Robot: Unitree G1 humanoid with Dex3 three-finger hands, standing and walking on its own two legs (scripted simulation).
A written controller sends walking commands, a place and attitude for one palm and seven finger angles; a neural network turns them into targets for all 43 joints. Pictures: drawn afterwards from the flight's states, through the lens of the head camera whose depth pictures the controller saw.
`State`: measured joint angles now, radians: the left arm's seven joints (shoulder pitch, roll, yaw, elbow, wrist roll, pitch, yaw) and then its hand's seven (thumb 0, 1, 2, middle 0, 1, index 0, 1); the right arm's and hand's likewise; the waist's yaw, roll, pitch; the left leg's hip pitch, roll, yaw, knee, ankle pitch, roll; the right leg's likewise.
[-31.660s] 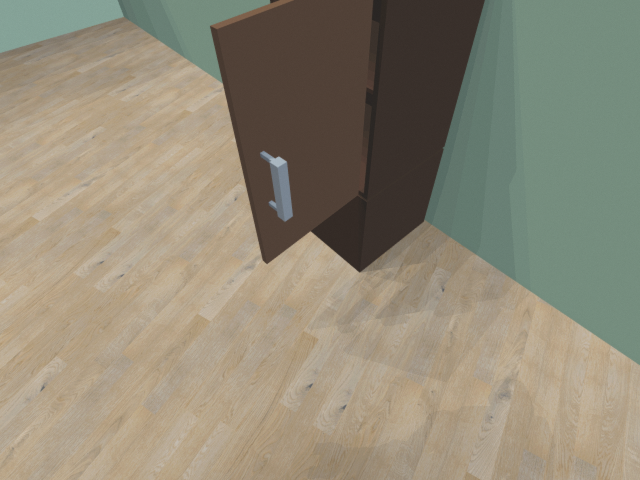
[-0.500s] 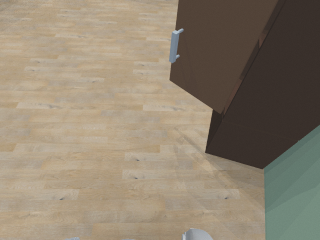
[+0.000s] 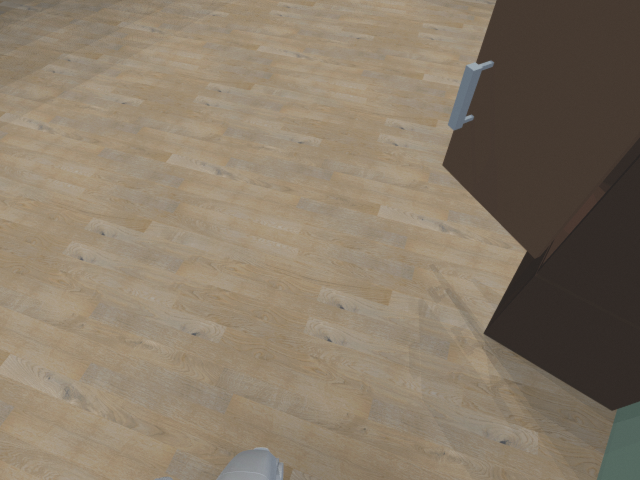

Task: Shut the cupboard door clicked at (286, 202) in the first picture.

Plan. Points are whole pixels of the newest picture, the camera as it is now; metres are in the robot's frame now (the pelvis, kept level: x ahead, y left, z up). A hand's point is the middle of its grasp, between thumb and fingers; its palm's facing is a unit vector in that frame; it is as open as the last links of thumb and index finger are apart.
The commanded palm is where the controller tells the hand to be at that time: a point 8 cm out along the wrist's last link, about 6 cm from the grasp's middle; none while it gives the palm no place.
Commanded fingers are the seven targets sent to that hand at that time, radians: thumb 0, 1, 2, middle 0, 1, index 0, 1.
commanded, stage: walk to a spot facing it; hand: left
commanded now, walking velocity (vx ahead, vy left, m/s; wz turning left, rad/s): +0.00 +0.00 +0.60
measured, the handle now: (471, 95) +0.90 -0.31 -0.08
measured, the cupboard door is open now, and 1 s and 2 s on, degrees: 64 64 64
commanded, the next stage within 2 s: turn to face it in 1.64 s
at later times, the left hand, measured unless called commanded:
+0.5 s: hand out of the picture +0.07 +0.23 -0.15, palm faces +0.28 -0.91 -0.31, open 7.4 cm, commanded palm none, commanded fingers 0.00 0.90 0.90 -0.20 -0.30 -0.20 -0.30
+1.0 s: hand out of the picture -0.02 +0.16 -0.19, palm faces +0.65 -0.73 -0.19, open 7.4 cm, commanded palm none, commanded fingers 0.00 0.90 0.90 -0.20 -0.30 -0.20 -0.30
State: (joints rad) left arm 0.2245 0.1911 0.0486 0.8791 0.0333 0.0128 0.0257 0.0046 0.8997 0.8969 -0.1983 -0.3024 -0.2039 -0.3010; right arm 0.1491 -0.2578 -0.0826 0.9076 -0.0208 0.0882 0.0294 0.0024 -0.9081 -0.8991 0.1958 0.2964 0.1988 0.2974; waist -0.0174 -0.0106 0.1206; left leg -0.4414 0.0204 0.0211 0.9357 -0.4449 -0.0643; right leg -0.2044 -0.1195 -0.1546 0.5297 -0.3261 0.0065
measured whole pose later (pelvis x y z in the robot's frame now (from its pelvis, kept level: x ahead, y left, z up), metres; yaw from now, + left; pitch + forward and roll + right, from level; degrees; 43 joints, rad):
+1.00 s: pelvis +0.16 +0.07 -0.03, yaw +37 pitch +0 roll +0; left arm 0.47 0.16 0.05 1.03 0.03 -0.02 -0.01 0.01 0.90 0.90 -0.20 -0.30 -0.20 -0.30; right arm 0.06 -0.22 -0.04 0.86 -0.04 -0.02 0.05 0.00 -0.91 -0.90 0.20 0.30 0.20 0.30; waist 0.03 -0.01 0.12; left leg -0.45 0.00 0.14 0.66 -0.17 0.10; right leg -0.08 -0.19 -0.31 0.84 -0.53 0.06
